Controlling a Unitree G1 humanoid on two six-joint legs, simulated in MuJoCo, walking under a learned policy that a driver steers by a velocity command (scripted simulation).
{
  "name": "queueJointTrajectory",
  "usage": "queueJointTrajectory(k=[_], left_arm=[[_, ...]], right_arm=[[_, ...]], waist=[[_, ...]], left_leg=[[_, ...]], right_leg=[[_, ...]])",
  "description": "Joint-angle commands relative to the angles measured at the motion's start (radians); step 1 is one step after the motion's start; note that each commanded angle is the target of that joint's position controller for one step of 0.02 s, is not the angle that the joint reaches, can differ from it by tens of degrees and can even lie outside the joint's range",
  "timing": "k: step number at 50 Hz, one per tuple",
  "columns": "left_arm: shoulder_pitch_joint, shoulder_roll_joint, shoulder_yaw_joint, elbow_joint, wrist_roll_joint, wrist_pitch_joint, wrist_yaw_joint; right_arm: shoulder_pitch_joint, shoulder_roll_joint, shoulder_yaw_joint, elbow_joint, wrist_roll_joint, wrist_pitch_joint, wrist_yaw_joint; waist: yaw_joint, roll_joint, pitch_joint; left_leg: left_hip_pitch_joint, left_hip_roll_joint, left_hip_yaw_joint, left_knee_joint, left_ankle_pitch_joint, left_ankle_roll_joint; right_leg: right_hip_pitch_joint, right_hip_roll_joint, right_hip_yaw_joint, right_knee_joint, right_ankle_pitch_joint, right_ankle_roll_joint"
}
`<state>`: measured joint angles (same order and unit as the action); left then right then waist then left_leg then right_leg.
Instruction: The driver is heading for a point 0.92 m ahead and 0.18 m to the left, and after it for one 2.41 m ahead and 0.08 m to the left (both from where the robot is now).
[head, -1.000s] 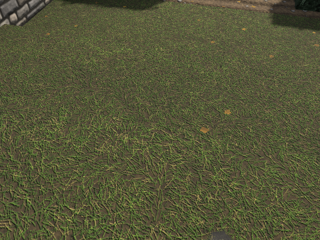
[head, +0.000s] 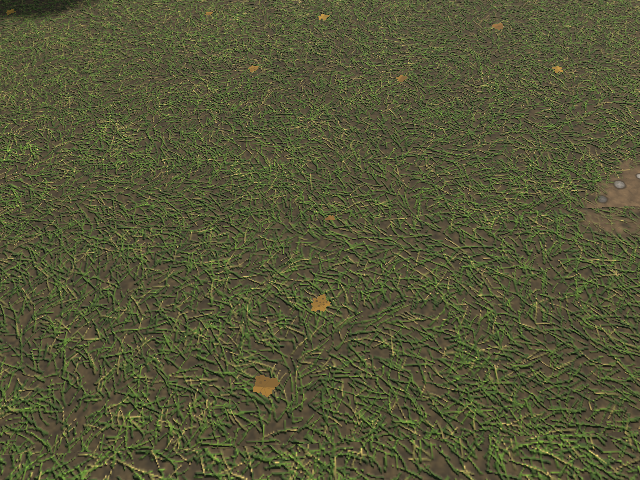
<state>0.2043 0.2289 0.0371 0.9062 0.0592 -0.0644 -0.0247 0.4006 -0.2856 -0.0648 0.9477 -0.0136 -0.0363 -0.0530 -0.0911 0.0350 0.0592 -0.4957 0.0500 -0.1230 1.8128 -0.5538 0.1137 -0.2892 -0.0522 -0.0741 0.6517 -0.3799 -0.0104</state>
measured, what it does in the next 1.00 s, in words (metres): goes down: left foot, then right foot 0.18 m lower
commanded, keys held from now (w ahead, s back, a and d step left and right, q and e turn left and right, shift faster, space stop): w+q+shift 0.32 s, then w+shift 0.12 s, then w+e+shift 0.56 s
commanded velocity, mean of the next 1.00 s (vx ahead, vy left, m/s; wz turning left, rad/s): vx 1.00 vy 0.00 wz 0.13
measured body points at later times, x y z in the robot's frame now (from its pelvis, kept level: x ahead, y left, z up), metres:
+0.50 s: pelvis +0.42 +0.07 +0.00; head +0.43 +0.09 +0.45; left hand +0.49 +0.38 -0.10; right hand +0.55 -0.18 -0.12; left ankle +0.34 +0.06 -0.72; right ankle +0.64 -0.06 -0.67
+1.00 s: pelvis +0.90 +0.18 -0.19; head +0.93 +0.22 +0.26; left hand +0.76 +0.41 -0.33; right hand +1.17 +0.04 -0.25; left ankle +1.01 +0.37 -0.85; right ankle +0.83 +0.14 -0.91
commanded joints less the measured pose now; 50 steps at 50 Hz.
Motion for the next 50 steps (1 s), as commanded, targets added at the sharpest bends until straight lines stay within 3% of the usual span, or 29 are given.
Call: queueJointTrajectory(k=[1, 3, 7, 9, 11, 12, 13, 14, 15, 17, 19, 21, 22, 24, 25, 27, 33, 35, 38, 39, 40, 41, 42, 43, 44, 45, 46, 47, 50], left_arm=[[0.171, 0.126, 0.033, 0.019, -0.015, -0.05, 0.015], [0.016, 0.097, 0.021, 0.001, -0.026, -0.071, 0.028], [0.053, 0.141, 0.037, -0.002, -0.049, -0.074, 0.032], [0.087, 0.186, 0.043, -0.005, -0.043, -0.042, 0.051], [0.073, 0.255, 0.057, -0.025, -0.02, 0.007, 0.066], [0.055, 0.228, 0.057, -0.034, -0.027, 0.018, 0.055], [0.061, 0.094, 0.023, -0.086, -0.017, 0.021, 0.042], [0.016, 0.152, 0.026, -0.216, -0.028, -0.001, 0.033], [-0.03, 0.197, 0.03, -0.215, -0.021, -0.021, 0.03], [0.018, 0.187, 0.028, -0.161, -0.012, -0.009, 0.038], [0.072, 0.169, 0.025, -0.125, 0.013, 0.036, 0.045], [0.009, 0.113, 0.005, -0.157, 0.025, 0.057, 0.027], [0.031, 0.113, 0.011, -0.142, 0.009, 0.059, 0.021], [-0.112, 0.132, 0.029, -0.2, -0.036, 0.044, 0.006], [-0.125, 0.111, 0.029, -0.193, -0.022, 0.034, -0.013], [-0.129, 0.082, 0.026, -0.179, -0.039, 0.028, -0.037], [-0.269, 0.11, 0.035, -0.216, -0.022, 0.013, -0.041], [-0.157, 0.118, 0.031, -0.18, -0.022, 0.004, -0.023], [0.452, 0.198, 0.07, 0.036, -0.012, 0.027, -0.009], [0.607, 0.206, 0.086, 0.084, -0.02, 0.034, -0.017], [0.579, 0.245, 0.089, 0.099, -0.029, 0.045, -0.014], [0.555, 0.285, 0.086, 0.088, -0.017, 0.027, 0.0], [0.546, 0.235, 0.088, 0.081, -0.016, 0.031, 0.007], [0.466, 0.269, 0.097, 0.049, -0.018, 0.03, 0.032], [0.346, 0.185, 0.067, 0.033, -0.03, 0.018, 0.036], [0.328, 0.215, 0.065, 0.02, -0.028, -0.002, 0.037], [0.269, 0.171, 0.05, 0.025, -0.046, -0.012, 0.042], [0.231, 0.162, 0.037, 0.005, -0.045, -0.019, 0.044], [0.198, 0.19, 0.051, -0.017, -0.065, -0.037, 0.031]], right_arm=[[-0.171, 0.001, 0.006, -0.161, -0.015, 0.016, 0.055], [-0.241, 0.037, 0.019, -0.217, -0.012, 0.038, 0.099], [-0.26, 0.004, 0.02, -0.227, -0.02, 0.043, 0.108], [-0.209, -0.045, 0.003, -0.215, -0.006, 0.038, 0.107], [0.08, -0.128, -0.04, -0.134, 0.005, 0.038, 0.108], [0.155, -0.175, -0.062, -0.1, 0.019, 0.039, 0.093], [0.02, -0.201, -0.057, -0.128, 0.042, 0.043, 0.083], [-0.024, -0.251, -0.061, -0.179, 0.024, 0.048, 0.079], [-0.009, -0.22, -0.061, -0.17, 0.006, 0.048, 0.062], [-0.073, -0.171, -0.049, -0.153, -0.001, 0.022, 0.048], [-0.133, -0.126, -0.025, -0.161, 0.009, -0.02, 0.044], [-0.099, -0.165, -0.032, -0.139, 0.009, -0.04, 0.048], [-0.052, -0.174, -0.037, -0.126, -0.004, -0.052, 0.054], [-0.002, -0.143, -0.031, -0.091, 0.015, -0.077, 0.052], [-0.018, -0.125, -0.03, -0.075, 0.017, -0.082, 0.051], [0.003, -0.091, -0.013, -0.076, 0.011, -0.091, 0.048], [0.195, -0.107, 0.002, 0.005, -0.037, -0.094, -0.007], [0.119, -0.117, 0.009, -0.006, -0.042, -0.097, -0.013], [-0.042, -0.092, 0.02, -0.015, -0.027, -0.075, -0.022], [-0.247, -0.113, 0.002, -0.059, -0.006, -0.068, -0.016], [-0.319, -0.024, 0.028, -0.131, -0.022, -0.077, 0.006], [-0.126, -0.012, 0.049, -0.215, 0.025, -0.09, 0.014], [-0.127, -0.063, 0.058, -0.198, -0.004, -0.083, 0.011], [-0.152, -0.087, 0.066, -0.203, -0.028, -0.091, 0.021], [-0.242, -0.129, 0.046, -0.195, -0.066, -0.094, 0.026], [-0.21, -0.116, 0.051, -0.203, -0.089, -0.092, 0.041], [-0.333, -0.096, 0.061, -0.258, -0.084, -0.06, 0.05], [-0.397, -0.08, 0.071, -0.292, -0.069, -0.044, 0.053], [-0.36, -0.021, 0.085, -0.284, -0.026, -0.046, 0.06]], waist=[[0.076, -0.165, -0.026], [-0.011, -0.213, 0.118], [-0.01, -0.133, 0.088], [-0.044, -0.101, 0.04], [-0.18, -0.104, -0.15], [-0.209, 0.03, -0.214], [-0.076, 0.271, -0.153], [-0.034, 0.28, -0.236], [-0.03, 0.103, -0.13], [0.084, -0.071, -0.001], [0.145, -0.086, 0.014], [0.129, -0.032, 0.002], [0.103, -0.006, -0.023], [0.084, -0.073, 0.018], [0.072, -0.033, 0.007], [0.046, -0.014, -0.018], [-0.048, -0.022, 0.121], [0.029, -0.028, 0.095], [0.312, 0.008, -0.127], [0.472, -0.185, -0.087], [0.394, -0.291, -0.019], [0.202, -0.41, -0.197], [0.252, -0.099, -0.342], [0.223, -0.013, -0.279], [0.145, 0.183, -0.156], [0.093, 0.05, -0.1], [0.04, 0.149, 0.053], [0.034, 0.115, 0.126], [0.045, -0.035, 0.043]], left_leg=[[-0.419, 0.102, 0.079, -0.243, 0.276, -0.018], [-0.199, 0.128, 0.046, -0.578, 0.458, -0.029], [-0.085, 0.063, 0.222, -0.832, 0.439, 0.054], [0.079, -0.054, 0.306, -0.943, 0.356, 0.107], [0.442, -0.134, 0.275, -0.995, 0.275, 0.152], [0.674, -0.095, 0.133, -1.082, 0.231, 0.21], [0.682, 0.042, -0.268, -1.255, 0.034, 0.265], [0.787, 0.171, -0.682, -1.45, 0.02, 0.372], [0.72, 0.223, -0.697, -1.519, 0.021, 0.35], [0.425, 0.155, -0.513, -1.489, 0.2, 0.291], [0.238, 0.062, -0.317, -1.461, 0.371, 0.245], [0.179, 0.014, -0.21, -1.518, 0.641, 0.229], [0.249, 0.023, -0.174, -1.482, 0.808, 0.21], [0.263, -0.063, -0.092, -1.473, 0.585, 0.128], [0.26, -0.074, -0.061, -1.446, 0.444, 0.114], [0.243, -0.061, -0.035, -1.429, 0.398, 0.099], [0.538, 0.034, 0.055, -1.227, 0.637, 0.036], [0.539, 0.016, 0.147, -1.116, 0.889, -0.008], [0.412, 0.004, 0.187, -0.374, 1.114, -0.03], [0.185, -0.143, 0.29, 0.146, 0.528, -0.068], [-0.178, -0.194, 0.239, 0.281, -0.097, -0.038], [-0.52, -0.149, 0.06, 0.236, -0.119, -0.09], [-0.671, -0.1, 0.03, 0.211, -0.058, -0.091], [-0.706, -0.05, -0.012, 0.077, 0.016, -0.09], [-0.601, -0.011, 0.008, -0.128, 0.156, -0.081], [-0.544, -0.004, -0.016, -0.177, 0.13, -0.096], [-0.398, 0.064, -0.018, -0.48, 0.157, -0.147], [-0.207, 0.072, 0.021, -0.691, 0.215, -0.177], [0.258, 0.018, 0.104, -0.941, 0.594, -0.154]], right_leg=[[0.159, -0.379, 0.279, -0.282, 0.386, -0.07], [-0.148, -0.313, 0.14, -0.402, 0.339, -0.044], [0.038, -0.277, -0.083, -0.39, 0.789, -0.03], [0.145, -0.234, -0.169, -0.226, 1.19, -0.015], [0.132, -0.246, -0.156, 0.247, 1.258, -0.013], [-0.063, -0.119, -0.169, 0.68, 0.7, 0.012], [-0.374, 0.055, -0.117, 1.033, -0.11, 0.033], [-0.59, 0.101, 0.102, 1.001, -0.085, 0.046], [-0.638, 0.036, 0.157, 0.88, -0.05, 0.035], [-0.465, -0.042, 0.169, 0.652, -0.019, 0.036], [-0.287, -0.072, 0.166, 0.454, -0.019, 0.057], [-0.19, -0.035, 0.06, 0.346, 0.01, 0.061], [-0.225, -0.03, 0.056, 0.386, 0.216, 0.026], [-0.315, -0.037, 0.089, 0.11, 0.462, -0.003], [-0.27, -0.039, 0.08, 0.027, 0.649, -0.015], [-0.196, -0.012, 0.057, -0.027, 0.814, -0.038], [-0.474, 0.067, 0.051, -0.073, 0.77, -0.112], [-0.31, 0.085, -0.034, -0.198, 0.779, -0.123], [0.277, 0.041, -0.011, -0.25, 0.859, -0.2], [0.456, -0.009, 0.074, -0.445, 0.94, -0.292], [0.608, -0.006, 0.057, -0.21, 1.0, -0.225], [1.025, -0.185, 0.389, 0.061, 1.446, -0.38], [1.141, -0.249, 0.608, -0.03, 0.997, -0.48], [0.955, -0.307, 0.8, -0.231, 0.478, -0.525], [0.684, -0.214, 0.731, -0.324, 0.274, -0.394], [0.478, -0.258, 0.831, -0.307, 0.348, -0.438], [0.112, -0.174, 0.739, -0.399, 0.345, -0.395], [-0.146, -0.106, 0.652, -0.463, 0.35, -0.372], [-0.367, 0.016, 0.488, -0.436, 0.6, -0.282]])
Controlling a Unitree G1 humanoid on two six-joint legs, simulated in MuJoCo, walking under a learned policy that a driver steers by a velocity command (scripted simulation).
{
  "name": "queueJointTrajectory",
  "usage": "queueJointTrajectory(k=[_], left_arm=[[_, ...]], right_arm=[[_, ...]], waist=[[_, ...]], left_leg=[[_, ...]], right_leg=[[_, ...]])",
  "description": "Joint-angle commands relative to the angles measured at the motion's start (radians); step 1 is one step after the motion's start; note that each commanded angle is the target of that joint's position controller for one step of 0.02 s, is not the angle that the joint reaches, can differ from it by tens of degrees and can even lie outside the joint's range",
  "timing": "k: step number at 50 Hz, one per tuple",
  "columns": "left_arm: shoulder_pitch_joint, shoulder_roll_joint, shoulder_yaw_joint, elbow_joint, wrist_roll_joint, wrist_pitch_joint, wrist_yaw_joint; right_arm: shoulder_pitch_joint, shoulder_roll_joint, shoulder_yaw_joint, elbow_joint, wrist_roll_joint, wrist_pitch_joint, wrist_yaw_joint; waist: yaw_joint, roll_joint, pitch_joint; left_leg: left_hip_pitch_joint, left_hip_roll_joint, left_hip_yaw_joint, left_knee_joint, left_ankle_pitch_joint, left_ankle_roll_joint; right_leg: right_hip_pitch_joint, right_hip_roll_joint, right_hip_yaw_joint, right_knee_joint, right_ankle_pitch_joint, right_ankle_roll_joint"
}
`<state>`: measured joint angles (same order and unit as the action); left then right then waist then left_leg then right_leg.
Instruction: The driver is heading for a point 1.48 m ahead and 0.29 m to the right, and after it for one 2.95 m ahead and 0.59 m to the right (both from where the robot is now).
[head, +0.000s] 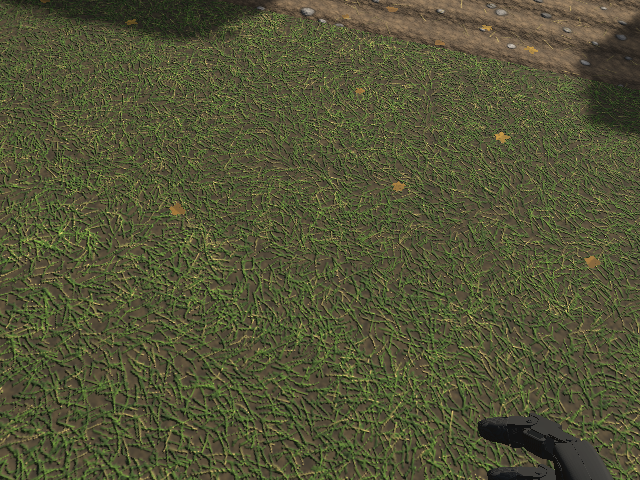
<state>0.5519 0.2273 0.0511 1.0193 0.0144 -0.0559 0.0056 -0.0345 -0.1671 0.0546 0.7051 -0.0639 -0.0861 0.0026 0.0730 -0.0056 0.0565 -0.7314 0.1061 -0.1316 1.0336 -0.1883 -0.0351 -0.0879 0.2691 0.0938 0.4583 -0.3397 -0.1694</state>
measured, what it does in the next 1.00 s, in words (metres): goes down: left foot, then right foot 0.18 m lower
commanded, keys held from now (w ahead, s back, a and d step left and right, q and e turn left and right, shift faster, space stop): w+e+shift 0.38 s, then w+shift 0.18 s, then w+q+shift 0.44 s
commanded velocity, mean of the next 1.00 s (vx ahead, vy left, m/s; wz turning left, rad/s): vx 1.00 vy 0.00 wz -0.32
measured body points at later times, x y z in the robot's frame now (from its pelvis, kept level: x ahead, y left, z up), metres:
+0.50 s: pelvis +0.46 +0.00 -0.04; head +0.49 -0.01 +0.41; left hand +0.79 +0.14 -0.10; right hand +0.23 -0.21 -0.15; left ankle +0.30 +0.17 -0.72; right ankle +0.60 -0.16 -0.72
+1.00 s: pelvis +0.94 -0.13 -0.22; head +0.95 -0.12 +0.23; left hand +1.11 +0.09 -0.36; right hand +0.88 -0.43 -0.34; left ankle +1.02 -0.11 -0.91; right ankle +0.73 -0.19 -0.76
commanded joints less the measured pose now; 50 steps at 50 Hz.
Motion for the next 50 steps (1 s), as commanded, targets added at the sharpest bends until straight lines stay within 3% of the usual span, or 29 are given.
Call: queueJointTrajectory(k=[1, 4, 6, 7, 8, 9, 11, 16, 18, 19, 23, 27, 29, 30, 31, 32, 33, 34, 35, 36, 38, 41, 44, 45, 46, 47, 48, 49, 50], left_arm=[[-0.122, 0.201, 0.044, -0.131, -0.033, -0.046, -0.01], [-0.074, 0.232, 0.055, -0.133, -0.035, -0.012, -0.012], [-0.143, 0.277, 0.066, -0.156, -0.025, -0.006, -0.014], [-0.243, 0.172, 0.047, -0.184, 0.013, -0.016, -0.017], [-0.085, 0.062, 0.019, -0.245, -0.04, -0.017, -0.008], [-0.106, 0.127, 0.019, -0.246, -0.013, -0.005, 0.002], [-0.217, 0.16, 0.043, -0.235, 0.021, 0.039, -0.023], [-0.374, 0.113, 0.03, -0.344, 0.039, 0.106, -0.078], [-0.4, 0.142, 0.037, -0.335, 0.048, 0.093, -0.089], [-0.466, 0.149, 0.046, -0.349, 0.028, 0.072, -0.082], [-0.473, 0.062, 0.001, -0.292, 0.012, 0.032, -0.114], [-0.496, 0.109, -0.015, -0.25, 0.071, 0.033, -0.055], [-0.238, 0.146, 0.001, -0.164, 0.07, 0.033, -0.008], [-0.095, 0.185, 0.019, -0.125, 0.075, 0.035, 0.002], [0.004, 0.3, 0.04, -0.091, 0.047, 0.033, -0.006], [0.061, 0.336, 0.046, -0.094, 0.037, 0.017, -0.007], [0.027, 0.291, 0.05, -0.108, 0.03, 0.016, -0.013], [-0.013, 0.289, 0.067, -0.091, 0.039, 0.013, 0.001], [-0.187, 0.205, 0.033, -0.106, 0.028, 0.006, 0.012], [-0.252, 0.179, 0.02, -0.128, 0.032, -0.019, 0.014], [-0.312, 0.101, -0.003, -0.123, 0.027, -0.059, 0.005], [-0.339, 0.143, 0.009, -0.123, 0.001, -0.092, 0.001], [-0.333, 0.219, 0.031, -0.13, -0.012, -0.072, 0.014], [-0.424, 0.235, 0.04, -0.154, -0.005, -0.064, 0.024], [-0.558, 0.267, 0.052, -0.181, -0.031, -0.055, 0.018], [-0.566, 0.158, 0.035, -0.184, -0.016, -0.05, 0.002], [-0.455, 0.059, -0.009, -0.298, -0.007, -0.068, -0.011], [-0.407, 0.064, -0.025, -0.317, -0.002, -0.083, -0.014], [-0.424, 0.127, -0.013, -0.281, 0.007, -0.079, -0.015]], right_arm=[[0.059, -0.157, -0.041, -0.046, 0.036, 0.001, -0.002], [0.059, -0.155, -0.045, -0.068, 0.032, -0.004, -0.008], [0.402, -0.253, -0.092, 0.013, 0.039, -0.012, -0.017], [0.672, -0.321, -0.128, 0.078, 0.034, -0.013, -0.029], [0.566, -0.339, -0.129, 0.043, 0.019, -0.023, -0.024], [0.404, -0.288, -0.133, 0.017, 0.036, -0.028, -0.011], [0.298, -0.165, -0.12, 0.027, 0.033, -0.032, 0.012], [0.39, -0.226, -0.148, 0.137, 0.055, -0.069, 0.011], [0.452, -0.244, -0.155, 0.173, 0.045, -0.078, 0.004], [0.444, -0.176, -0.135, 0.183, 0.043, -0.102, 0.002], [0.432, -0.177, -0.112, 0.201, 0.045, -0.111, -0.013], [0.593, -0.231, -0.102, 0.257, 0.023, -0.039, -0.034], [0.638, -0.252, -0.108, 0.3, 0.006, 0.019, -0.061], [0.55, -0.277, -0.123, 0.293, 0.033, 0.051, -0.062], [0.445, -0.2, -0.12, 0.23, 0.039, 0.049, -0.051], [0.617, -0.133, -0.09, 0.167, 0.109, 0.014, -0.047], [0.596, -0.206, -0.102, 0.18, 0.111, 0.001, -0.044], [0.526, -0.207, -0.106, 0.177, 0.088, -0.001, -0.05], [0.445, -0.213, -0.109, 0.175, 0.049, 0.013, -0.025], [0.445, -0.2, -0.114, 0.157, 0.023, 0.033, -0.015], [0.367, -0.172, -0.112, 0.136, 0.018, 0.062, 0.003], [0.34, -0.108, -0.097, 0.125, 0.046, 0.044, 0.033], [0.399, -0.172, -0.131, 0.144, 0.047, 0.049, 0.046], [0.696, -0.219, -0.168, 0.242, 0.036, 0.058, 0.048], [1.002, -0.29, -0.204, 0.327, 0.051, 0.073, 0.035], [0.925, -0.285, -0.203, 0.336, 0.075, 0.103, 0.038], [0.765, -0.319, -0.186, 0.266, 0.065, 0.1, 0.032], [0.648, -0.297, -0.18, 0.209, 0.049, 0.093, 0.012], [0.591, -0.267, -0.178, 0.184, 0.031, 0.085, -0.006]], waist=[[-0.089, 0.015, 0.03], [-0.075, 0.009, -0.033], [-0.266, 0.033, -0.206], [-0.398, 0.115, -0.309], [-0.223, 0.377, -0.41], [-0.147, 0.285, -0.251], [-0.117, -0.008, -0.007], [-0.077, 0.067, 0.071], [-0.102, 0.035, 0.028], [-0.091, 0.01, 0.072], [-0.052, 0.006, 0.038], [-0.09, -0.041, 0.07], [0.016, 0.021, -0.024], [0.137, 0.029, -0.026], [0.136, -0.07, -0.06], [0.035, -0.146, -0.288], [0.047, -0.005, -0.337], [0.039, -0.017, -0.275], [-0.047, 0.104, -0.157], [-0.1, -0.031, -0.051], [-0.161, 0.028, 0.185], [-0.177, -0.046, 0.109], [-0.215, -0.042, 0.037], [-0.38, -0.054, -0.111], [-0.565, -0.04, -0.253], [-0.514, 0.324, -0.145], [-0.295, 0.556, -0.143], [-0.207, 0.352, -0.134], [-0.165, 0.047, -0.041]], left_leg=[[0.487, -0.058, 0.125, -0.221, 0.244, 0.001], [0.57, -0.149, 0.13, -0.378, 0.188, 0.028], [0.911, -0.12, 0.061, -0.437, -0.022, 0.065], [1.146, 0.016, -0.034, -0.36, -0.093, 0.096], [1.152, 0.345, -0.629, -0.632, -0.306, 0.201], [0.96, 0.317, -0.716, -0.74, -0.439, 0.232], [0.655, 0.236, -0.441, -0.704, -0.411, 0.246], [0.522, 0.178, -0.05, -0.793, -0.018, 0.203], [0.685, 0.141, 0.099, -0.741, 0.166, 0.173], [0.67, 0.071, 0.179, -0.701, -0.038, 0.106], [0.322, 0.009, 0.321, -0.601, -0.203, 0.079], [0.507, 0.01, 0.35, -0.254, 0.191, 0.103], [0.647, 0.03, 0.268, 0.213, 0.519, 0.123], [0.482, -0.052, 0.273, 0.697, 0.259, 0.118], [0.107, -0.171, 0.225, 1.039, -0.602, 0.138], [-0.202, -0.13, -0.033, 0.943, -0.619, 0.179], [-0.297, -0.066, -0.027, 0.741, -0.432, 0.207], [-0.401, -0.052, 0.014, 0.727, -0.32, 0.199], [-0.277, -0.015, 0.054, 0.507, -0.215, 0.14], [-0.116, 0.026, 0.026, 0.366, -0.171, 0.098], [0.051, 0.078, 0.007, 0.112, -0.065, 0.056], [0.288, 0.04, 0.169, -0.118, 0.157, 0.132], [0.475, -0.107, 0.281, -0.139, 0.057, 0.215], [0.76, -0.164, 0.325, -0.006, 0.197, 0.244], [1.106, -0.155, 0.246, -0.049, 0.179, 0.305], [1.053, -0.149, 0.076, -0.262, -0.011, 0.361], [1.045, 0.005, -0.401, -0.525, -0.013, 0.492], [1.019, 0.159, -0.739, -0.758, -0.24, 0.535], [0.792, 0.162, -0.762, -0.76, -0.376, 0.483]], right_leg=[[-0.478, -0.293, 0.309, -0.201, 0.615, -0.102], [-0.242, -0.27, 0.325, -0.06, 0.87, -0.036], [-0.28, -0.225, 0.26, 0.363, 0.835, 0.013], [-0.412, -0.158, 0.18, 0.783, 0.434, 0.044], [-0.587, -0.094, 0.074, 1.076, -0.14, 0.064], [-0.668, -0.197, 0.022, 1.021, -0.036, 0.049], [-0.642, -0.286, 0.031, 0.913, 0.056, 0.049], [-0.64, -0.369, -0.036, 0.71, 0.148, 0.059], [-0.684, -0.362, -0.099, 0.67, 0.332, 0.043], [-0.711, -0.361, -0.051, 0.451, 0.494, 0.04], [-0.186, -0.262, -0.182, 0.233, 1.103, 0.038], [-0.113, -0.189, -0.303, 0.091, 0.807, 0.045], [0.023, -0.268, -0.145, -0.145, 0.716, 0.013], [0.184, -0.371, -0.029, -0.309, 0.779, -0.083], [0.45, -0.481, 0.019, -0.066, 1.141, -0.088], [0.857, -0.659, 0.097, 0.356, 1.568, -0.057], [0.839, -0.666, 0.127, 0.233, 1.171, -0.025], [0.735, -0.688, 0.174, 0.123, 0.689, -0.093], [0.399, -0.583, 0.14, -0.08, 0.287, -0.066], [0.108, -0.673, 0.18, -0.139, 0.323, -0.116], [-0.285, -0.611, 0.054, -0.218, 0.456, -0.085], [-0.331, -0.502, -0.167, -0.224, 0.531, -0.006], [-0.176, -0.459, -0.305, -0.036, 1.079, 0.056], [-0.228, -0.466, -0.321, 0.292, 1.321, 0.081], [-0.417, -0.388, -0.324, 0.769, 1.102, 0.119], [-0.626, -0.162, -0.311, 1.308, -0.014, 0.15], [-0.873, -0.128, -0.157, 1.409, -0.245, 0.172], [-0.951, -0.179, -0.046, 1.269, -0.196, 0.179], [-0.856, -0.249, -0.022, 1.119, -0.125, 0.164]])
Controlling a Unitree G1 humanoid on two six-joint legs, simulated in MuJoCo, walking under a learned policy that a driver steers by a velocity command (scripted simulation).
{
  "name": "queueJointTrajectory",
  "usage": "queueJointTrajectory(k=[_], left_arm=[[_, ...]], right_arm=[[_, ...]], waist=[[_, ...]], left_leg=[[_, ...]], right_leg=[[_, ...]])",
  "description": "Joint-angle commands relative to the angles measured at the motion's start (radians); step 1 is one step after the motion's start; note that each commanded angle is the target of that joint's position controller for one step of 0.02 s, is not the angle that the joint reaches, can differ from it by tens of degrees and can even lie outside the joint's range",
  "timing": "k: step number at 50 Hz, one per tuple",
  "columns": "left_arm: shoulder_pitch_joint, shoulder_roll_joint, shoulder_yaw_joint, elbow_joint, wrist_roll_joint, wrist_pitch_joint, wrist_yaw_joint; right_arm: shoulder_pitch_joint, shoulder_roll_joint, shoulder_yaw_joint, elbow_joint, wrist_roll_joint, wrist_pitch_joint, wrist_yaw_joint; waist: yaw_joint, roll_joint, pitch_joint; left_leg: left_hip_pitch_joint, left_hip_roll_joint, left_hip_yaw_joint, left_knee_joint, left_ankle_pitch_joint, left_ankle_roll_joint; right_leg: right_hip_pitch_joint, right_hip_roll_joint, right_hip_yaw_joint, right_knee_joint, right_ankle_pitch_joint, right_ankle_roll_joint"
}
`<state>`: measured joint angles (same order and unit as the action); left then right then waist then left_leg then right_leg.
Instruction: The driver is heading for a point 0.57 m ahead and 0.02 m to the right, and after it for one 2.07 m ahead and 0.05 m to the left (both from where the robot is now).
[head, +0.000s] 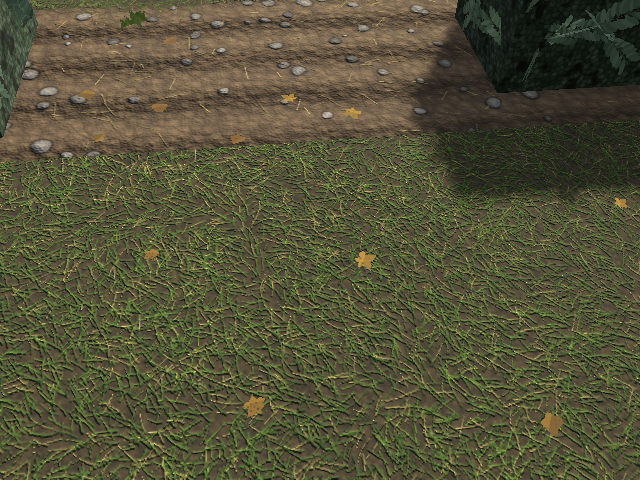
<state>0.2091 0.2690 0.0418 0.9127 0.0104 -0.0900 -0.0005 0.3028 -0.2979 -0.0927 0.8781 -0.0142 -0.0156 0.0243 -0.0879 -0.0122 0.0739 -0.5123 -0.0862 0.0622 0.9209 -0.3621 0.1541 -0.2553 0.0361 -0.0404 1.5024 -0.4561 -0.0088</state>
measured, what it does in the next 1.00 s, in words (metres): goes down: right foot 0.18 m lower, then left foot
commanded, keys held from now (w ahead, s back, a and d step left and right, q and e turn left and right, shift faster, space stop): w+q+shift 0.06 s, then w+shift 0.10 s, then w+e+shift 0.18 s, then e+shift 0.18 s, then shift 0.36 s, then q+shift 0.12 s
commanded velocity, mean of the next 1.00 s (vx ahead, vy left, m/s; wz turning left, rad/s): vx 0.56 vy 0.00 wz -0.07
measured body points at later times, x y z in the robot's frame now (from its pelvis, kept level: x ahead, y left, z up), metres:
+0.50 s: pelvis +0.50 +0.00 -0.14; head +0.55 +0.02 +0.31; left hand +0.50 +0.26 -0.29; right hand +0.59 -0.27 -0.26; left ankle +0.36 +0.10 -0.65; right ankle +0.50 -0.05 -0.87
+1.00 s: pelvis +0.76 +0.02 -0.13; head +0.79 +0.02 +0.32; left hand +0.96 +0.24 -0.24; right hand +0.75 -0.24 -0.27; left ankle +0.83 +0.11 -0.87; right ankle +0.80 -0.12 -0.84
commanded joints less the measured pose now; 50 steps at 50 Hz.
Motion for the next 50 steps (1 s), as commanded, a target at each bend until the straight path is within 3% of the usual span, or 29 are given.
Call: queueJointTrajectory(k=[1, 3, 5, 6, 7, 9, 12, 15, 17, 18, 19, 20, 21, 22, 23, 24, 25, 26, 27, 29, 32, 33, 34, 35, 36, 37, 40, 46, 50], left_arm=[[-0.099, 0.11, 0.011, -0.16, 0.023, -0.021, -0.008], [-0.122, 0.07, -0.001, -0.167, 0.064, 0.035, 0.003], [-0.12, 0.042, -0.018, -0.182, 0.082, 0.067, -0.007], [-0.031, 0.049, -0.008, -0.141, 0.061, 0.063, -0.008], [-0.219, 0.114, 0.017, -0.188, 0.042, 0.037, -0.008], [-0.329, 0.036, -0.008, -0.233, 0.052, 0.02, -0.038], [-0.283, 0.0, -0.013, -0.208, 0.02, 0.012, -0.06], [-0.271, 0.001, -0.013, -0.193, 0.046, -0.005, -0.054], [-0.103, 0.042, 0.009, -0.147, 0.059, -0.011, -0.03], [0.058, 0.057, 0.013, -0.09, 0.071, -0.013, -0.016], [0.277, 0.085, 0.031, -0.023, 0.065, -0.002, -0.007], [0.512, 0.114, 0.054, 0.058, 0.045, 0.009, -0.013], [0.565, 0.182, 0.059, 0.09, 0.024, 0.014, -0.03], [0.576, 0.228, 0.07, 0.086, 0.039, 0.008, -0.024], [0.602, 0.177, 0.061, 0.093, 0.016, -0.001, -0.005], [0.405, 0.197, 0.07, 0.04, 0.019, 0.003, 0.031], [0.25, 0.145, 0.05, 0.006, 0.011, 0.012, 0.045], [0.198, 0.129, 0.033, -0.025, 0.001, -0.002, 0.041], [0.167, 0.099, 0.023, -0.016, 0.005, -0.005, 0.026], [0.169, 0.102, 0.03, -0.013, -0.011, -0.011, 0.014], [0.223, 0.128, 0.044, 0.009, -0.054, -0.007, -0.002], [0.232, 0.123, 0.044, 0.007, -0.061, -0.001, 0.002], [0.247, 0.115, 0.048, -0.023, -0.06, 0.007, 0.012], [0.381, 0.063, 0.04, -0.06, -0.086, 0.018, 0.034], [0.37, 0.104, 0.041, -0.051, -0.033, 0.034, 0.04], [0.32, 0.076, 0.038, -0.046, -0.01, 0.051, 0.037], [0.226, 0.029, 0.03, -0.075, 0.028, 0.099, 0.013], [0.167, -0.03, 0.002, -0.094, 0.012, 0.13, 0.006], [0.033, 0.036, 0.005, -0.145, 0.004, 0.142, 0.029]], right_arm=[[0.141, -0.141, -0.032, -0.021, -0.027, 0.003, -0.026], [0.053, -0.15, -0.021, -0.042, -0.005, -0.041, -0.024], [0.084, -0.187, -0.032, -0.018, 0.003, -0.066, -0.017], [0.124, -0.171, -0.031, -0.004, -0.01, -0.085, -0.006], [0.187, -0.131, -0.025, 0.026, -0.003, -0.105, -0.018], [0.209, -0.096, -0.016, 0.035, -0.006, -0.115, -0.021], [0.204, -0.059, -0.008, 0.04, -0.01, -0.112, -0.021], [0.26, -0.06, 0.004, 0.063, -0.008, -0.108, -0.039], [0.231, -0.098, 0.003, 0.069, -0.039, -0.099, -0.059], [0.236, -0.089, 0.01, 0.084, -0.029, -0.09, -0.076], [0.139, -0.077, 0.012, 0.068, -0.023, -0.079, -0.091], [-0.061, -0.077, 0.001, 0.022, -0.022, -0.068, -0.086], [-0.114, -0.015, 0.026, -0.086, -0.021, -0.083, -0.068], [-0.068, -0.003, 0.057, -0.153, 0.026, -0.096, -0.066], [-0.184, -0.052, 0.061, -0.173, -0.008, -0.11, -0.072], [-0.163, -0.054, 0.065, -0.201, 0.008, -0.109, -0.06], [-0.201, -0.075, 0.059, -0.189, -0.03, -0.094, -0.046], [-0.241, -0.1, 0.057, -0.223, -0.051, -0.086, -0.032], [-0.222, -0.099, 0.061, -0.22, -0.043, -0.08, -0.024], [-0.147, 0.027, 0.094, -0.174, -0.015, -0.076, -0.019], [-0.027, 0.002, 0.079, -0.127, -0.021, -0.06, -0.047], [0.021, -0.032, 0.07, -0.112, -0.04, -0.063, -0.055], [0.096, -0.111, 0.055, -0.104, -0.045, -0.073, -0.058], [0.149, -0.113, 0.047, -0.106, -0.019, -0.069, -0.042], [0.098, -0.063, 0.051, -0.122, 0.012, -0.065, -0.032], [0.018, -0.008, 0.061, -0.128, 0.014, -0.07, -0.035], [-0.055, 0.018, 0.07, -0.106, -0.012, -0.065, -0.052], [-0.095, 0.014, 0.072, -0.057, -0.011, -0.068, -0.024], [-0.069, -0.107, 0.018, -0.06, -0.004, -0.022, -0.012]], waist=[[0.061, -0.11, 0.019], [0.129, -0.113, 0.031], [0.123, 0.026, 0.017], [0.117, 0.046, -0.023], [0.053, -0.046, 0.032], [-0.003, -0.011, 0.037], [-0.011, 0.057, -0.005], [-0.038, 0.018, 0.02], [0.045, -0.005, -0.021], [0.104, 0.045, -0.039], [0.238, 0.099, -0.056], [0.397, 0.03, -0.057], [0.307, -0.137, -0.102], [0.276, -0.261, -0.209], [0.323, -0.079, -0.245], [0.2, -0.028, -0.225], [0.103, 0.129, -0.153], [0.068, 0.133, -0.036], [0.029, 0.176, -0.001], [0.041, 0.043, -0.093], [-0.007, -0.006, -0.204], [-0.046, -0.001, -0.21], [-0.072, 0.116, -0.27], [-0.024, 0.28, -0.513], [-0.017, 0.128, -0.522], [0.007, 0.069, -0.39], [0.076, 0.051, -0.162], [0.151, 0.14, -0.211], [0.115, 0.153, -0.159]], left_leg=[[0.32, 0.319, -0.851, -0.545, -0.139, 0.277], [0.04, 0.203, -0.631, -0.472, -0.012, 0.24], [-0.047, 0.157, -0.493, -0.582, 0.181, 0.22], [-0.002, 0.172, -0.472, -0.531, 0.319, 0.205], [0.162, 0.118, -0.442, -0.459, 0.14, 0.143], [0.169, 0.054, -0.368, -0.479, -0.055, 0.098], [0.158, 0.031, -0.246, -0.377, -0.035, 0.034], [0.257, 0.055, -0.179, -0.245, 0.137, -0.013], [0.422, 0.056, -0.128, -0.006, 0.542, -0.027], [0.43, 0.065, -0.12, 0.248, 0.704, -0.041], [0.386, 0.057, -0.086, 0.59, 0.765, -0.066], [0.135, -0.046, 0.027, 1.069, 0.174, -0.088], [-0.315, -0.051, -0.001, 1.098, -0.362, -0.103], [-0.725, 0.009, -0.12, 1.059, -0.387, -0.153], [-0.84, 0.062, -0.15, 0.944, -0.25, -0.134], [-0.785, 0.11, -0.223, 0.762, -0.119, -0.149], [-0.585, 0.138, -0.202, 0.572, -0.072, -0.188], [-0.386, 0.168, -0.206, 0.295, -0.074, -0.218], [-0.177, 0.157, -0.157, 0.067, 0.032, -0.218], [0.318, 0.033, -0.039, -0.201, 0.348, -0.174], [0.592, -0.001, -0.031, -0.365, 0.655, -0.119], [0.649, 0.076, -0.104, -0.394, 0.781, -0.082], [0.732, 0.294, -0.274, -0.355, 1.366, -0.004], [0.888, 0.608, -0.55, -0.269, 1.825, 0.189], [0.847, 0.563, -0.585, -0.305, 1.652, 0.203], [0.742, 0.501, -0.52, -0.353, 1.399, 0.182], [0.386, 0.389, -0.376, -0.512, 1.117, 0.128], [0.16, 0.237, -0.176, -0.582, 0.967, 0.042], [0.161, 0.236, -0.316, -0.564, 0.653, 0.043]], right_leg=[[-0.564, -0.056, 0.145, -0.061, 0.037, 0.013], [-0.358, -0.084, 0.136, -0.297, 0.017, 0.027], [-0.189, -0.069, 0.021, -0.446, 0.129, 0.024], [-0.152, -0.064, 0.009, -0.384, 0.373, 0.0], [-0.381, -0.109, 0.076, -0.559, 0.536, -0.019], [-0.327, -0.076, 0.001, -0.807, 0.748, -0.029], [-0.136, -0.041, -0.058, -0.924, 0.956, -0.064], [-0.088, 0.011, -0.112, -0.968, 0.902, -0.076], [-0.054, 0.045, -0.105, -1.077, 0.793, -0.098], [0.031, 0.003, -0.066, -1.175, 0.858, -0.12], [0.139, -0.074, 0.024, -1.33, 0.952, -0.169], [0.364, -0.177, 0.129, -1.434, 1.138, -0.262], [0.74, -0.227, 0.139, -0.991, 1.55, -0.187], [1.115, -0.371, 0.397, -0.829, 1.748, -0.35], [1.132, -0.366, 0.433, -0.929, 1.426, -0.342], [0.915, -0.427, 0.59, -1.043, 1.027, -0.404], [0.56, -0.378, 0.622, -1.157, 0.924, -0.38], [0.238, -0.358, 0.604, -1.185, 1.134, -0.368], [0.035, -0.253, 0.463, -1.177, 1.26, -0.313], [-0.216, -0.049, 0.275, -1.151, 1.157, -0.195], [-0.164, 0.029, 0.258, -0.95, 1.023, -0.08], [-0.163, 0.042, 0.246, -0.766, 0.862, -0.046], [-0.206, 0.115, 0.166, -0.434, 0.337, -0.016], [-0.266, 0.173, 0.13, -0.101, -0.287, 0.006], [-0.335, 0.115, 0.15, -0.059, -0.233, -0.006], [-0.403, 0.079, 0.15, -0.075, -0.178, 0.003], [-0.338, 0.024, 0.138, -0.245, -0.071, 0.02], [-0.02, -0.006, 0.073, -0.681, 0.189, 0.018], [-0.012, 0.025, 0.05, -0.813, 0.167, 0.025]])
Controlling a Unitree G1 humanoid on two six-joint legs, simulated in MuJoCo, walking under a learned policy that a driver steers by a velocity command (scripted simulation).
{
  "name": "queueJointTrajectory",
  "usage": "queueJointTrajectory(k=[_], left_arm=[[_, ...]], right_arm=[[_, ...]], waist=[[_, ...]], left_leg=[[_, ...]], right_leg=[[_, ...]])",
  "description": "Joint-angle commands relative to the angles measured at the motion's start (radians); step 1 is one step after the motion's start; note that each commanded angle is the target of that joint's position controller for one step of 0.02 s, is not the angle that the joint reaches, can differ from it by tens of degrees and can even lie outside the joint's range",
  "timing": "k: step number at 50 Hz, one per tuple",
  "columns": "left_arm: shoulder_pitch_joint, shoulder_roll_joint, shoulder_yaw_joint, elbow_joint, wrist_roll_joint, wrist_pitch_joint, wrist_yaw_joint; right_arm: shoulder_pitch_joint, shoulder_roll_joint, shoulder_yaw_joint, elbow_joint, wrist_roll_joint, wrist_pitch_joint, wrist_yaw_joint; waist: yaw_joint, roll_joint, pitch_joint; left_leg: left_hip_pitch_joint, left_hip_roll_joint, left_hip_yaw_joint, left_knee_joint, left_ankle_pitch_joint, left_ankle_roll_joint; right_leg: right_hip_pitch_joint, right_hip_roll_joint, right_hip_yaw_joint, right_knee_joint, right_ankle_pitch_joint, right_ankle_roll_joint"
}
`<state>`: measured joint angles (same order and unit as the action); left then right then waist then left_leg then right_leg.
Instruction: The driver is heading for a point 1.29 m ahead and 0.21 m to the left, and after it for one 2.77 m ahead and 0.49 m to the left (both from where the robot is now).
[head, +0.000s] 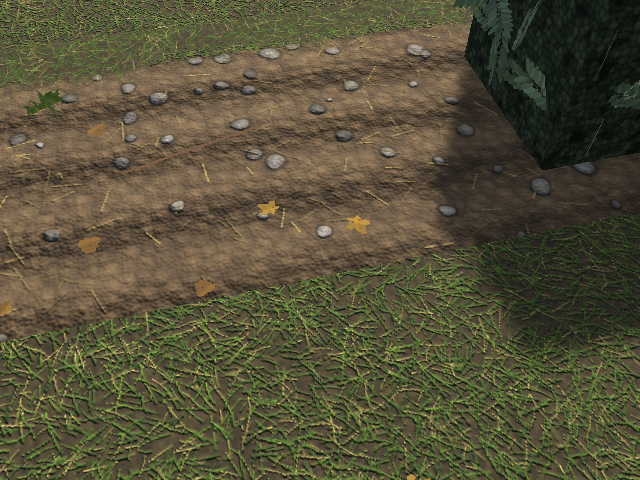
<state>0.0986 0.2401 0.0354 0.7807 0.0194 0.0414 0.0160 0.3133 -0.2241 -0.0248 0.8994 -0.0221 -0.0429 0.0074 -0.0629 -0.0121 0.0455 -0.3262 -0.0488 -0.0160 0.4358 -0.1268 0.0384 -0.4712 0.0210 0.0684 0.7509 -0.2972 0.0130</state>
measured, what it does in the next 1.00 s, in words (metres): walks backwards: right foot, then left foot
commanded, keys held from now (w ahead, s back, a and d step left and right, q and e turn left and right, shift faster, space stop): q+shift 0.30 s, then shift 0.14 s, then s+e+shift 0.40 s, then e+shift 0.04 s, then w+e+shift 0.04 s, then w+shift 0.08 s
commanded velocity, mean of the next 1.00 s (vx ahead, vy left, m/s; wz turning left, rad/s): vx -0.07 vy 0.00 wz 0.03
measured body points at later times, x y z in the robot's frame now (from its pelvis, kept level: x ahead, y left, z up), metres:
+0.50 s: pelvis -0.01 +0.02 -0.01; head +0.01 +0.05 +0.44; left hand -0.02 +0.31 -0.14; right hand +0.23 -0.18 -0.10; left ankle -0.05 +0.10 -0.74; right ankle +0.04 -0.11 -0.72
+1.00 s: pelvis -0.10 -0.03 -0.02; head -0.08 -0.05 +0.43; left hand -0.07 +0.26 -0.13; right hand +0.09 -0.27 -0.14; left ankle -0.05 +0.10 -0.71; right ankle -0.13 -0.12 -0.74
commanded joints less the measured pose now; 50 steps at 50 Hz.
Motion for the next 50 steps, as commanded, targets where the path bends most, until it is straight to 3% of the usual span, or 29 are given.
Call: queueJointTrajectory(k=[1, 2, 3, 4, 5, 6, 7, 8, 10, 15, 18, 20, 21, 22, 23, 24, 25, 26, 27, 29, 33, 37, 42, 44, 46, 47, 48, 49, 50], left_arm=[[0.142, 0.067, 0.011, -0.017, -0.006, 0.007, 0.019], [0.159, 0.067, 0.01, -0.018, -0.005, -0.002, 0.026], [0.178, 0.094, 0.016, -0.02, 0.002, -0.015, 0.035], [0.202, 0.161, 0.027, -0.034, 0.019, -0.025, 0.046], [0.127, 0.249, 0.048, -0.052, 0.014, -0.016, 0.049], [0.119, 0.188, 0.04, -0.063, 0.003, -0.016, 0.049], [0.058, 0.119, 0.018, -0.077, 0.002, -0.021, 0.05], [0.001, 0.086, 0.009, -0.089, 0.005, -0.021, 0.051], [-0.028, 0.085, 0.007, -0.103, 0.01, -0.023, 0.055], [0.056, 0.129, 0.028, -0.081, 0.011, -0.026, 0.042], [0.101, 0.175, 0.046, -0.057, 0.017, -0.031, 0.017], [0.099, 0.196, 0.054, -0.048, 0.009, -0.026, 0.005], [0.092, 0.2, 0.057, -0.043, -0.001, -0.022, 0.0], [0.128, 0.185, 0.056, -0.031, -0.004, -0.019, -0.008], [0.195, 0.094, 0.033, -0.049, 0.006, -0.011, -0.018], [0.111, 0.06, 0.017, -0.072, -0.006, 0.012, -0.003], [0.086, 0.095, 0.024, -0.052, -0.018, 0.026, -0.001], [0.108, 0.093, 0.028, -0.03, -0.035, 0.028, -0.008], [0.148, 0.124, 0.041, -0.006, -0.038, 0.024, -0.013], [0.214, 0.174, 0.064, 0.025, -0.015, 0.031, -0.021], [0.217, 0.145, 0.065, 0.011, -0.019, 0.054, -0.022], [0.223, 0.129, 0.064, -0.018, -0.015, 0.064, -0.029], [0.251, 0.1, 0.05, -0.052, -0.022, 0.066, -0.045], [0.253, 0.108, 0.052, -0.067, -0.029, 0.061, -0.048], [0.308, 0.116, 0.057, -0.053, -0.036, 0.06, -0.047], [0.367, 0.146, 0.069, -0.032, -0.017, 0.054, -0.049], [0.432, 0.231, 0.087, -0.019, 0.007, 0.046, -0.039], [0.419, 0.309, 0.1, -0.049, 0.016, 0.04, -0.027], [0.317, 0.28, 0.095, -0.055, 0.024, 0.042, 0.002]], right_arm=[[-0.083, -0.192, -0.059, -0.087, 0.006, 0.02, 0.003], [-0.091, -0.195, -0.065, -0.094, 0.011, 0.034, -0.001], [-0.078, -0.178, -0.065, -0.102, 0.015, 0.043, -0.005], [-0.052, -0.108, -0.051, -0.124, 0.021, 0.045, -0.007], [-0.014, -0.056, -0.043, -0.149, 0.034, 0.049, -0.012], [-0.016, -0.145, -0.067, -0.131, 0.0, 0.061, -0.014], [-0.003, -0.164, -0.083, -0.116, -0.001, 0.073, -0.01], [0.021, -0.155, -0.088, -0.101, -0.003, 0.087, -0.008], [0.03, -0.144, -0.089, -0.106, -0.003, 0.108, 0.005], [-0.082, -0.106, -0.07, -0.189, 0.012, 0.12, 0.041], [-0.098, -0.109, -0.063, -0.22, 0.019, 0.116, 0.045], [-0.076, -0.112, -0.062, -0.22, 0.02, 0.108, 0.04], [-0.046, -0.109, -0.06, -0.211, 0.013, 0.098, 0.033], [-0.033, -0.144, -0.065, -0.206, -0.002, 0.085, 0.022], [-0.04, -0.242, -0.077, -0.224, -0.016, 0.069, 0.012], [-0.019, -0.293, -0.086, -0.229, 0.002, 0.063, 0.004], [-0.022, -0.2, -0.059, -0.213, 0.006, 0.061, -0.001], [-0.082, -0.172, -0.046, -0.207, 0.005, 0.065, -0.014], [-0.147, -0.18, -0.049, -0.216, 0.005, 0.078, -0.031], [-0.219, -0.171, -0.043, -0.241, 0.018, 0.098, -0.055], [-0.251, -0.139, -0.032, -0.256, 0.011, 0.116, -0.073], [-0.253, -0.127, -0.029, -0.24, 0.004, 0.112, -0.079], [-0.273, -0.136, -0.037, -0.207, 0.0, 0.103, -0.059], [-0.269, -0.157, -0.047, -0.2, 0.002, 0.106, -0.048], [-0.295, -0.2, -0.067, -0.214, -0.008, 0.108, -0.033], [-0.298, -0.201, -0.075, -0.213, -0.012, 0.114, -0.031], [-0.319, -0.108, -0.051, -0.232, -0.001, 0.12, -0.019], [-0.464, -0.099, -0.042, -0.325, -0.011, 0.112, -0.008], [-0.519, -0.131, -0.049, -0.343, -0.004, 0.09, -0.003]], waist=[[0.097, 0.146, -0.114], [0.112, 0.142, -0.099], [0.113, 0.112, -0.099], [0.1, -0.029, -0.132], [0.066, -0.279, -0.122], [0.079, -0.176, -0.114], [0.036, -0.094, -0.085], [0.005, -0.064, -0.057], [-0.004, -0.116, -0.058], [0.061, -0.133, -0.075], [0.085, -0.172, -0.101], [0.068, -0.174, -0.106], [0.039, -0.148, -0.105], [0.032, -0.062, -0.108], [0.073, 0.223, -0.122], [0.008, 0.322, -0.122], [0.014, 0.151, -0.118], [0.046, 0.154, -0.072], [0.077, 0.163, -0.049], [0.103, 0.169, -0.062], [0.077, 0.119, -0.074], [0.064, 0.15, -0.087], [0.082, 0.181, -0.121], [0.085, 0.18, -0.146], [0.117, 0.134, -0.18], [0.147, 0.033, -0.125], [0.18, -0.291, -0.028], [0.217, -0.319, 0.052], [0.186, -0.245, 0.158]], left_leg=[[-0.038, 0.197, -0.278, -0.067, 0.322, 0.147], [-0.068, 0.185, -0.314, -0.045, 0.227, 0.121], [-0.117, 0.156, -0.333, -0.008, 0.08, 0.08], [-0.199, 0.088, -0.266, 0.136, -0.172, 0.032], [-0.298, -0.089, -0.024, 0.362, -0.424, -0.002], [-0.255, -0.011, -0.013, 0.576, -0.475, -0.017], [-0.232, 0.005, -0.024, 0.651, -0.419, -0.021], [-0.22, 0.02, -0.016, 0.705, -0.366, -0.035], [-0.236, 0.029, 0.005, 0.754, -0.304, -0.058], [-0.193, 0.072, 0.039, 0.509, -0.286, -0.078], [-0.05, 0.039, 0.082, 0.338, -0.328, -0.047], [0.025, 0.018, 0.102, 0.192, -0.275, -0.025], [0.112, 0.006, 0.105, 0.038, -0.152, -0.013], [0.222, 0.037, 0.028, -0.092, -0.031, -0.002], [0.358, 0.328, -0.301, -0.136, 0.335, 0.041], [0.213, 0.48, -0.342, -0.07, 0.802, 0.21], [0.212, 0.418, -0.223, -0.037, 0.908, 0.23], [0.187, 0.37, -0.135, -0.029, 0.865, 0.211], [0.191, 0.333, -0.078, -0.031, 0.806, 0.176], [0.196, 0.319, -0.01, -0.032, 0.778, 0.161], [0.256, 0.346, 0.025, -0.033, 0.636, 0.196], [0.294, 0.387, 0.033, -0.01, 0.604, 0.223], [0.259, 0.396, 0.089, 0.04, 0.56, 0.183], [0.215, 0.413, 0.1, 0.046, 0.381, 0.156], [0.046, 0.406, 0.141, 0.022, -0.233, 0.055], [-0.141, 0.348, 0.165, 0.116, -0.542, -0.016], [-0.385, 0.174, 0.272, 0.496, -0.673, -0.082], [-0.55, 0.061, 0.057, 0.594, -0.524, -0.086], [-0.571, 0.108, 0.006, 0.654, -0.361, -0.084]], right_leg=[[0.226, 0.043, -0.06, -0.129, 0.011, -0.002], [0.278, 0.039, -0.059, -0.239, 0.045, -0.011], [0.348, -0.021, -0.007, -0.336, 0.039, -0.027], [0.438, -0.233, 0.16, -0.423, 0.028, -0.073], [0.381, -0.449, 0.355, -0.514, 0.2, -0.2], [0.301, -0.463, 0.32, -0.512, 0.29, -0.27], [0.262, -0.395, 0.228, -0.503, 0.312, -0.259], [0.236, -0.335, 0.127, -0.492, 0.337, -0.227], [0.271, -0.278, 0.002, -0.466, 0.428, -0.205], [0.376, -0.318, -0.086, -0.421, 0.429, -0.201], [0.353, -0.331, -0.101, -0.372, 0.481, -0.197], [0.347, -0.327, -0.11, -0.316, 0.49, -0.176], [0.307, -0.308, -0.141, -0.257, 0.456, -0.136], [0.217, -0.275, -0.183, -0.166, 0.331, -0.071], [0.011, -0.168, -0.252, 0.066, -0.13, -0.001], [0.0, -0.063, -0.173, 0.183, -0.349, 0.003], [0.042, -0.073, -0.076, 0.248, -0.322, -0.008], [0.033, -0.026, -0.034, 0.294, -0.288, -0.024], [0.011, 0.004, -0.009, 0.344, -0.246, -0.025], [0.011, 0.027, -0.032, 0.458, -0.202, -0.002], [-0.037, 0.016, -0.071, 0.498, -0.175, 0.047], [-0.032, -0.013, -0.081, 0.404, -0.187, 0.052], [0.107, -0.06, -0.122, 0.133, -0.184, 0.003], [0.166, -0.055, -0.161, 0.063, -0.163, -0.017], [0.339, -0.027, -0.208, -0.079, -0.092, -0.065], [0.443, -0.042, -0.1, -0.205, -0.137, -0.111], [0.419, -0.267, 0.321, -0.443, -0.5, -0.216], [0.288, -0.401, 0.716, -0.692, -0.851, -0.346], [0.187, -0.421, 0.696, -0.779, -0.937, -0.325]])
